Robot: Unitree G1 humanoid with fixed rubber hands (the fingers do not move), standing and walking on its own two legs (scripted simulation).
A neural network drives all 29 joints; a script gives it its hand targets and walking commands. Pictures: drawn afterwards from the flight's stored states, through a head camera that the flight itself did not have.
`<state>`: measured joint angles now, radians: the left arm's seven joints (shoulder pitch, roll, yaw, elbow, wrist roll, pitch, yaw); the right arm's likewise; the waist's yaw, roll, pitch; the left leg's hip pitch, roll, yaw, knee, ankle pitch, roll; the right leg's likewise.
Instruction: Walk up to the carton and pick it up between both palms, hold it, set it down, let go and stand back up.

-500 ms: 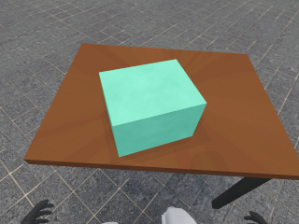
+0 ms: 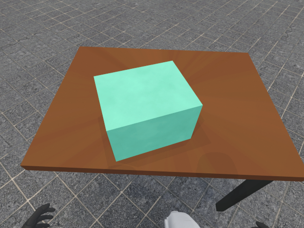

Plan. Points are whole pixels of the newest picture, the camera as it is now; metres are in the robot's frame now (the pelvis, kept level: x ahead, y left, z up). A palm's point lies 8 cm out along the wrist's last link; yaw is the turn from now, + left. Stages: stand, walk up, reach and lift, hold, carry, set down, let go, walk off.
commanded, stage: walk up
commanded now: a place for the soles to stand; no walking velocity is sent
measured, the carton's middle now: (145, 109) +0.44 +0.02 +0.02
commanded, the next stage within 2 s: reach and lift in 0.48 s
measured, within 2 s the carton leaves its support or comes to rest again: neither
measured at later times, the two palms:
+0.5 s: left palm out of the picture +0.11 +0.31 -0.08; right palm out of the picture +0.06 -0.32 -0.09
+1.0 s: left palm (48, 212) +0.16 +0.26 -0.05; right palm (266, 227) +0.12 -0.30 -0.08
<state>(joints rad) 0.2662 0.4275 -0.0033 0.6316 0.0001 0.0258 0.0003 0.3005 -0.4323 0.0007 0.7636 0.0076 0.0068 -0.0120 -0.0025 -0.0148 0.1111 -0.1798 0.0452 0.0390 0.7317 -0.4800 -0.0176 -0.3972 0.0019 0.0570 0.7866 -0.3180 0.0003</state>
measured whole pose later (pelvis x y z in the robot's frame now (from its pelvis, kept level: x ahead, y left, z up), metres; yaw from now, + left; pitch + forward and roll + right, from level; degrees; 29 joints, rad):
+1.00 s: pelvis -0.01 -0.01 +0.01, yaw +0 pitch -4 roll +2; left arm 0.11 0.26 0.07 0.52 0.00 0.30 0.08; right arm 0.19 -0.38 -0.07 0.78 -0.06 -0.21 0.08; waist 0.00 0.02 0.11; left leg -0.15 0.06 0.04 0.67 -0.44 -0.02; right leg -0.37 0.02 0.05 0.72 -0.27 -0.01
